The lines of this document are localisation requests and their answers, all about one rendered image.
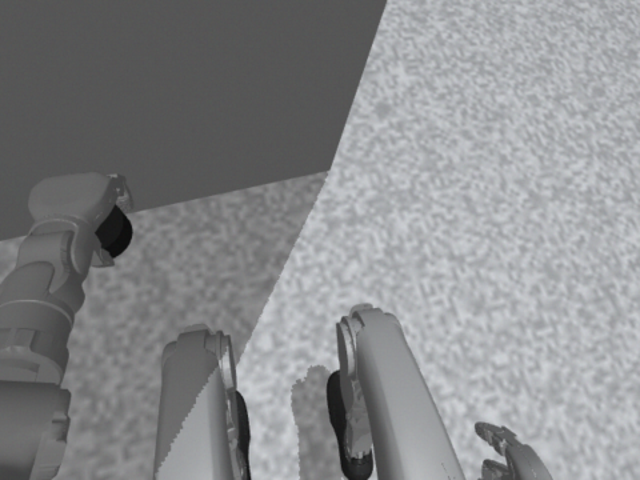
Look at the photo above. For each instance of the right robot foot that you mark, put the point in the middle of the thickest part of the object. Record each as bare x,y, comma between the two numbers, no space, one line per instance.
353,469

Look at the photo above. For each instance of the tin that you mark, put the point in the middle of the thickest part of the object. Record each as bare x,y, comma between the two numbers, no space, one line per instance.
115,232

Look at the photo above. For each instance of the left robot arm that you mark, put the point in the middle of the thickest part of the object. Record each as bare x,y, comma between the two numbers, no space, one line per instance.
38,301

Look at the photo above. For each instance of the left robot hand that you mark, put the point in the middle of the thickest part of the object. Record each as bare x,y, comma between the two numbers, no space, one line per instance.
88,196

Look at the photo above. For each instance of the right robot hand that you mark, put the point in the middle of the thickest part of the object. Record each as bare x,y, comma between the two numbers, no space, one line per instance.
522,461

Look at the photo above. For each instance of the left robot foot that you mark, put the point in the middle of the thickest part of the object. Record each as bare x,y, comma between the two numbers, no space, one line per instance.
244,435

